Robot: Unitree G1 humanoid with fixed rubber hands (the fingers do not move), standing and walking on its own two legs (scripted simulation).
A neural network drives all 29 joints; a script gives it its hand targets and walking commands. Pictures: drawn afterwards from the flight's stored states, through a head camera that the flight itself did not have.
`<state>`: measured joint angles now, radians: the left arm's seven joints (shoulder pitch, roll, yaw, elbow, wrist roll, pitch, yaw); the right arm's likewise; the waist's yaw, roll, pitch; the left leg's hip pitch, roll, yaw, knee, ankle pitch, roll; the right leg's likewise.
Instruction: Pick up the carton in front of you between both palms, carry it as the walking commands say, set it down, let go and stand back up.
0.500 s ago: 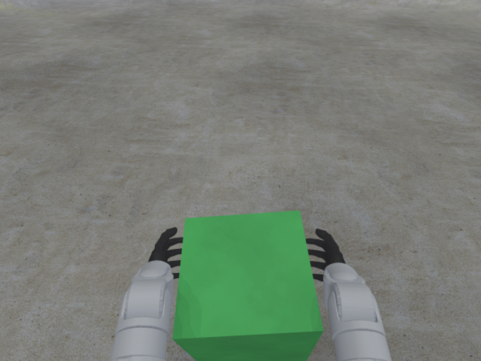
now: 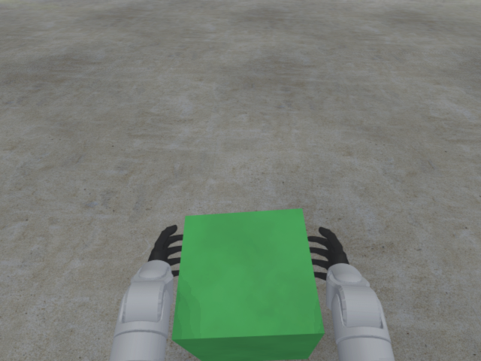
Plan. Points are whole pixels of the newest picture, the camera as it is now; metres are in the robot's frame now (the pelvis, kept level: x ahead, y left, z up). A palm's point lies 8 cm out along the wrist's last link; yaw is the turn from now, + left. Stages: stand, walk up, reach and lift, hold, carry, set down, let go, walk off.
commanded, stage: hold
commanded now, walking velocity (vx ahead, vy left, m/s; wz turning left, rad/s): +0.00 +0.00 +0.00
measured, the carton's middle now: (249, 291) +0.30 -0.01 -0.06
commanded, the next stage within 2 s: set down in 0.16 s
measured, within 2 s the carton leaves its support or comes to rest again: neither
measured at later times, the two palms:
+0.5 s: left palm (153, 279) +0.28 +0.16 +0.01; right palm (314, 256) +0.33 -0.13 +0.01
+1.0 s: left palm (178, 306) +0.33 +0.15 -0.19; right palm (299, 288) +0.38 -0.14 -0.20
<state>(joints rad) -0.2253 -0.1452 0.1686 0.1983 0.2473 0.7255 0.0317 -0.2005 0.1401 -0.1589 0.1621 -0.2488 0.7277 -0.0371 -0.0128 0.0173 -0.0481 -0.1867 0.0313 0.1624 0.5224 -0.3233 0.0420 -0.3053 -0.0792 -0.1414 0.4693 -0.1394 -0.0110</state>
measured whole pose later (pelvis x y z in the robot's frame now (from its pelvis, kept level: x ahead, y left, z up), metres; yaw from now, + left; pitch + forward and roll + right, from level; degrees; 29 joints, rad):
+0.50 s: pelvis -0.02 -0.05 -0.01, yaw +11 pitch -3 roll +0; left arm -0.57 -0.20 0.52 0.60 0.49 0.50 -0.03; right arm -0.53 0.23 -0.49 0.52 -0.47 0.53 -0.02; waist -0.01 0.02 0.09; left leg -0.27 0.00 -0.04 0.62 -0.30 0.00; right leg -0.33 0.01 0.00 0.58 -0.21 -0.01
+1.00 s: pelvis -0.05 -0.06 -0.14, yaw +12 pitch +36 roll +1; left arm -0.68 -0.17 0.46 0.53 0.25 0.22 0.07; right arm -0.66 0.12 -0.41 0.49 -0.27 0.25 -0.06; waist -0.02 0.05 -0.17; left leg -1.45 -0.03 -0.05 1.26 -0.44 -0.03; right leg -1.51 -0.01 0.00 1.22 -0.34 -0.01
